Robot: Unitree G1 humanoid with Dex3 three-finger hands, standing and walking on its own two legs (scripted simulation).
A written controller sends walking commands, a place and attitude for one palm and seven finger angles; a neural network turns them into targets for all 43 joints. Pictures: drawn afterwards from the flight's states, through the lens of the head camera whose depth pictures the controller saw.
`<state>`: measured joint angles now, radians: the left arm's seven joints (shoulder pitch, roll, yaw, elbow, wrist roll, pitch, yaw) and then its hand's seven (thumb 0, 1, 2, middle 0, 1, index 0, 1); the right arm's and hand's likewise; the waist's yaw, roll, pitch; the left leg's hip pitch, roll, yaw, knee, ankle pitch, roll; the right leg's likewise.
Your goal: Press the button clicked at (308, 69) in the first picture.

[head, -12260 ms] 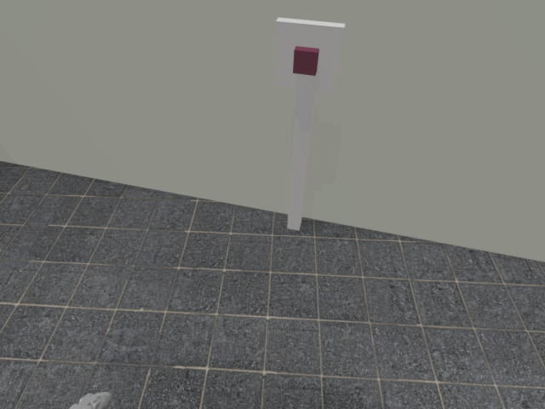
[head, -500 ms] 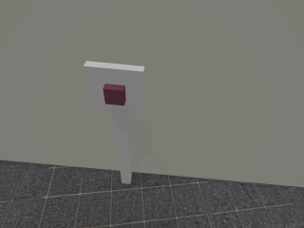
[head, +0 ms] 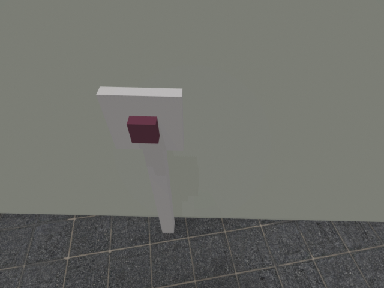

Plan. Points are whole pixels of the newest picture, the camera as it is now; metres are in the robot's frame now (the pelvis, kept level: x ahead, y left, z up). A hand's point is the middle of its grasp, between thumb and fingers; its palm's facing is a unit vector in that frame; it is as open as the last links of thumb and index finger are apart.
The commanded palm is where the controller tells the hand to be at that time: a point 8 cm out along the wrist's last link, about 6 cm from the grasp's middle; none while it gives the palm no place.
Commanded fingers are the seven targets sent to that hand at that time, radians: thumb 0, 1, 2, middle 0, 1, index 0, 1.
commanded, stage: come to a stop and stand still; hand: left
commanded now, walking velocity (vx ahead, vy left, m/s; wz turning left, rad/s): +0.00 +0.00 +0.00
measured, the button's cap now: (144, 129) +0.45 +0.14 +0.07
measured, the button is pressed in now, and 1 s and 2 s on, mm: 0 0 0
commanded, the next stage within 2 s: look again from close up in 0.10 s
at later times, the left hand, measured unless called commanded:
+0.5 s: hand out of the picture -0.03 +0.13 -0.17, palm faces +0.02 -0.99 -0.16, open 7.4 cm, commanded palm none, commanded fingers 0.00 0.90 0.90 -0.20 -0.30 -0.20 -0.30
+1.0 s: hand (129, 265) +0.17 +0.13 -0.01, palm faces +0.22 -0.95 -0.20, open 6.7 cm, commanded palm +0.09 +0.17 -0.05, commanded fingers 0.00 0.90 0.90 -0.53 -0.66 -0.53 -0.66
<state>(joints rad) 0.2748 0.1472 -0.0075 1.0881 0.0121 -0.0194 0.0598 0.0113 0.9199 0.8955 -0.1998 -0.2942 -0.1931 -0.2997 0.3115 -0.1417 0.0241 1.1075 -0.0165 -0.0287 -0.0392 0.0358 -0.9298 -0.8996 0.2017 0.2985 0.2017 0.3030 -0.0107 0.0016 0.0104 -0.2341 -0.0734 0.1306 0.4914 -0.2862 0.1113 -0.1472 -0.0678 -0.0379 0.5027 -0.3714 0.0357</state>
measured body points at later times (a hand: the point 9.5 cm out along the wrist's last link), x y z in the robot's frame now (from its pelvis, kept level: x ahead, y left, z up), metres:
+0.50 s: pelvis +0.00 -0.03 +0.01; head +0.01 -0.02 +0.45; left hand -0.03 +0.18 -0.16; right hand +0.00 -0.25 -0.15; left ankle -0.01 +0.04 -0.73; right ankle -0.07 -0.14 -0.73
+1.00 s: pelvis -0.03 -0.06 -0.01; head -0.03 -0.09 +0.44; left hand +0.15 +0.18 +0.01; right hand +0.09 -0.31 -0.13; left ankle -0.01 +0.04 -0.73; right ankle -0.07 -0.14 -0.73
